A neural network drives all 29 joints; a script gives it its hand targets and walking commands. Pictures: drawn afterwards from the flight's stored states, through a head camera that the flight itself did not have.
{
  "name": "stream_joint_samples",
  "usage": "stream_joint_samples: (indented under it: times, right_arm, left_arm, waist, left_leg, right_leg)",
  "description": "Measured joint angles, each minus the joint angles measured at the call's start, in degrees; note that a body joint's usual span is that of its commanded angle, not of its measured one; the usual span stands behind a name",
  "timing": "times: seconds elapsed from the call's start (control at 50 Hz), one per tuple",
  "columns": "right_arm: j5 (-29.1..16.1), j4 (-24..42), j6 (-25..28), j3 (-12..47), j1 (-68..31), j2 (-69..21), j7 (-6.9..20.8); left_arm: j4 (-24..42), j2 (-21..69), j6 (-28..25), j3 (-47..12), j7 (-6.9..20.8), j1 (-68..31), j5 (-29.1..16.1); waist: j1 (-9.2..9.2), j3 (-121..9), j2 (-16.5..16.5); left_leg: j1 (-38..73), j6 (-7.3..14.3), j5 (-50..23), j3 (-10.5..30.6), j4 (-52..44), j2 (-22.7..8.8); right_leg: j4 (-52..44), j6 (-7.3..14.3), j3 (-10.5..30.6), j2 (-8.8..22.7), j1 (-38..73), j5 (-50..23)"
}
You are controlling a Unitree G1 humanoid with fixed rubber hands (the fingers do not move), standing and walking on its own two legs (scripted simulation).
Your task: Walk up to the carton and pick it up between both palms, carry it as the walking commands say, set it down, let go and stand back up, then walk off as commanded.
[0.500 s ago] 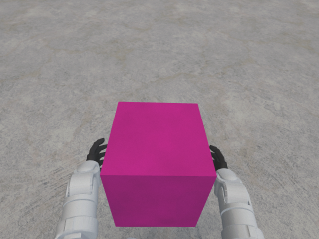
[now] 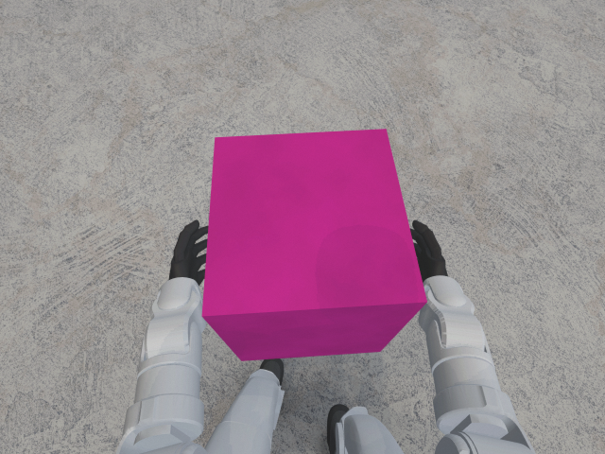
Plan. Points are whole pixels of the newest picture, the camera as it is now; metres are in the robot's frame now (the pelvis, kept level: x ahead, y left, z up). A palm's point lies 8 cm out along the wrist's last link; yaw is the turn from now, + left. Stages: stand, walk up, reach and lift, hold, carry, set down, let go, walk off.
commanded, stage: set down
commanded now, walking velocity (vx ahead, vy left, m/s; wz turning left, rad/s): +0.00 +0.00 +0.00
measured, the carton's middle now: (306, 256) +0.37 +0.06 -0.13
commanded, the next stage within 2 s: none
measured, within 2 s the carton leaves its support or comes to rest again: neither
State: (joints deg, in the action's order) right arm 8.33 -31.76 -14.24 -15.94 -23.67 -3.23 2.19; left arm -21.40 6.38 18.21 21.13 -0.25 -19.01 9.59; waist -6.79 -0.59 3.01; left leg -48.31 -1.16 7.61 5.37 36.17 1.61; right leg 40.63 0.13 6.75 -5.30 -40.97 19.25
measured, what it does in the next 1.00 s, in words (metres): lowers itself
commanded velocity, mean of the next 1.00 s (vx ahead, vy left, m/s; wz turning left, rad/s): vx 0.00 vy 0.00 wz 0.00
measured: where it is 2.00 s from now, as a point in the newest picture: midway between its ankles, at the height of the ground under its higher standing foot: (299, 434)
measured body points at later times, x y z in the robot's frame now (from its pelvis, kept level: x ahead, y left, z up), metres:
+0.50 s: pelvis -0.03 +0.00 -0.08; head +0.17 +0.03 +0.32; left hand +0.34 +0.24 -0.16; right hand +0.40 -0.10 -0.16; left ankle +0.09 +0.12 -0.71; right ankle -0.01 -0.12 -0.71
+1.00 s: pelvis -0.05 -0.01 -0.16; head +0.19 +0.03 +0.22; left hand +0.36 +0.24 -0.25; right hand +0.42 -0.09 -0.25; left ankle +0.09 +0.12 -0.71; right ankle -0.01 -0.12 -0.71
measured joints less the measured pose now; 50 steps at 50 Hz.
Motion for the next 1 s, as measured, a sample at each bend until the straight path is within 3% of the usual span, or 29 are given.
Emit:
stream_joint_samples:
  times: [0.24,0.4,0.72,1.0]
  right_arm:
    - [-0.27,-0.85,-0.97,0.08,-6.30,-0.40,-3.08]
    - [0.06,-2.68,-2.27,-1.40,-12.03,0.32,-3.53]
    - [-2.79,-5.68,-2.54,-1.06,-17.58,3.22,-3.47]
    - [-3.88,-9.33,-2.98,0.23,-25.11,5.40,-5.28]
  left_arm:
    - [-4.26,-3.12,-0.53,3.18,2.06,-7.58,-0.96]
    - [-6.40,-4.47,0.94,4.84,2.17,-13.61,-0.68]
    - [-6.18,-4.99,1.84,3.67,-0.79,-17.04,-2.12]
    - [-10.42,-8.14,2.16,4.84,-1.19,-24.47,-4.25]
  waist:
    - [-1.03,-3.71,-0.20]
    - [-0.35,-5.21,0.30]
    - [0.15,-7.47,1.59]
    - [-1.06,-6.18,1.22]
  left_leg:
    - [-17.06,-0.92,2.97,0.55,12.47,-0.42]
    - [-25.95,-0.98,5.36,0.75,20.73,0.39]
    - [-40.13,-1.30,9.37,1.32,33.45,1.04]
    - [-49.80,-2.61,11.11,2.16,42.81,1.53]
  right_leg:
    - [13.07,0.11,-1.11,-1.88,-17.22,3.34]
    - [21.66,-0.22,-1.81,-2.04,-25.90,6.39]
    - [33.89,-0.70,-2.77,-3.12,-39.41,10.77]
    - [44.14,-0.43,-3.89,-4.27,-49.30,13.20]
